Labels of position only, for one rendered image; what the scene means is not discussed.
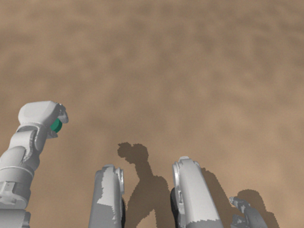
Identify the left robot hand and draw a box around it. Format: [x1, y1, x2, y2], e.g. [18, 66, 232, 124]
[18, 101, 69, 139]

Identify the tin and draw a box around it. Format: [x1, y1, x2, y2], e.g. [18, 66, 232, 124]
[50, 118, 62, 133]

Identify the right robot hand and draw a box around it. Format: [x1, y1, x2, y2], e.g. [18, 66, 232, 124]
[229, 197, 268, 228]

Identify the left robot arm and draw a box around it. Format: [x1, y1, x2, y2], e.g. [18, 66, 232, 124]
[0, 123, 48, 228]

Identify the right robot foot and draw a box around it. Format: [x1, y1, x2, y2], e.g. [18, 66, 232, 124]
[170, 187, 180, 228]

